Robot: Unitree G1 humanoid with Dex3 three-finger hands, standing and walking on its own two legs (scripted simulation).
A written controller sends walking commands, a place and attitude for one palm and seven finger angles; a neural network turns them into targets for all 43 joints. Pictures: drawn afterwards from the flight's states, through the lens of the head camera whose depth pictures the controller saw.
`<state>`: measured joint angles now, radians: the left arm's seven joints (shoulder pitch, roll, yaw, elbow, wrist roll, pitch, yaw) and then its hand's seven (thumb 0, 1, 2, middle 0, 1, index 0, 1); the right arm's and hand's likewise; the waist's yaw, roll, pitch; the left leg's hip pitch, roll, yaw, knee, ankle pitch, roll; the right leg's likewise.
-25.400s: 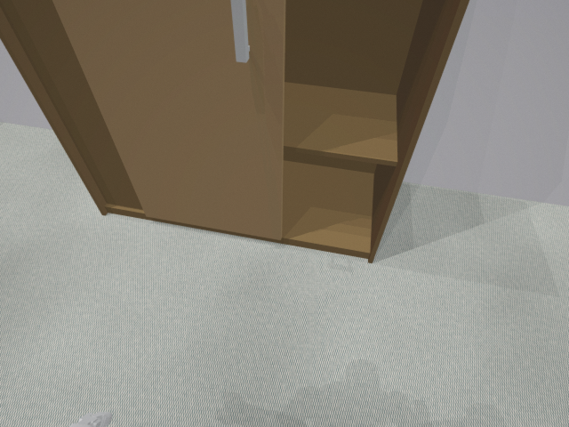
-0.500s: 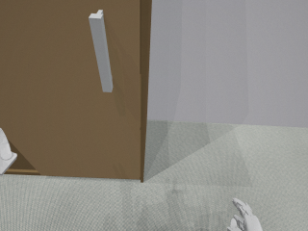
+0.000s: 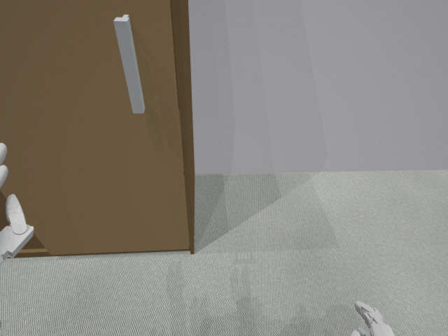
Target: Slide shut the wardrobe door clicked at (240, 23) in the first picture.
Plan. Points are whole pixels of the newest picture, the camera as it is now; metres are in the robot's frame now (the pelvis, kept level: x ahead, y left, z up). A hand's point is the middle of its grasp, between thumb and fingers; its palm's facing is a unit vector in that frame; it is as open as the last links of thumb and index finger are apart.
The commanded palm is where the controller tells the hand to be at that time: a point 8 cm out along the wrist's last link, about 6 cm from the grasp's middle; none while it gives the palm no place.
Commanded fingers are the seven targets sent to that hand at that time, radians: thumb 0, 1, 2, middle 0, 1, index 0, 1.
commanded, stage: stop stepping back and stand still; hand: left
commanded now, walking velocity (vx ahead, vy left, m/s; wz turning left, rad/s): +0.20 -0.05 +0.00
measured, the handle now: (132, 66) +0.64 +0.27 +0.20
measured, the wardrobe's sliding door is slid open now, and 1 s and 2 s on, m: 0.00 0.00 0.00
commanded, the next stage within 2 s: let the arm hang, fingers relaxed in 1.00 s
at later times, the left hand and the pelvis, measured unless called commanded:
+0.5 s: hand out of the picture +0.10 +0.26 +0.17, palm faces +0.46 -0.78 -0.43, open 7.4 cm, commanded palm +0.04 +0.31 +0.19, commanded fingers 0.00 0.90 0.90 -0.20 -0.30 -0.20 -0.30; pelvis -0.09 +0.00 +0.00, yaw +2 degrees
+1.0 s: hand out of the picture +0.10 +0.31 +0.18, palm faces +0.50 -0.76 -0.42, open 7.4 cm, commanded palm +0.04 +0.35 +0.19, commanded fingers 0.00 0.90 0.90 -0.20 -0.30 -0.20 -0.30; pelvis -0.08 +0.04 +0.01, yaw +4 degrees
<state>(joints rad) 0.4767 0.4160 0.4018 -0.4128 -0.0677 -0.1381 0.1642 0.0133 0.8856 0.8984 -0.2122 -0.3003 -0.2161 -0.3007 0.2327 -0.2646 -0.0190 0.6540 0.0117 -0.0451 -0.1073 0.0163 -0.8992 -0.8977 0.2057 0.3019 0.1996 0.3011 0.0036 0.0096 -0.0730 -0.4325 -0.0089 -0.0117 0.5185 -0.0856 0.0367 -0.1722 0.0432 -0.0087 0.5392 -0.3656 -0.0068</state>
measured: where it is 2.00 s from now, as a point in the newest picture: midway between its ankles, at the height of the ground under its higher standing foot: outside the picture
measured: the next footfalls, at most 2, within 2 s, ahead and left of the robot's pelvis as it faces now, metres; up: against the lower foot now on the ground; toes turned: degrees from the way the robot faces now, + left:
left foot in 0.24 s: +0.03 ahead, +0.12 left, +0.00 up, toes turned +1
left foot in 0.70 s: +0.00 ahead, +0.16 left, +0.00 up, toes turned +9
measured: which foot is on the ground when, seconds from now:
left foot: down 0.00-0.08, up 0.10-0.22, down 0.24-0.44, up 0.46-0.68, down 0.70-1.00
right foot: down 0.00-1.00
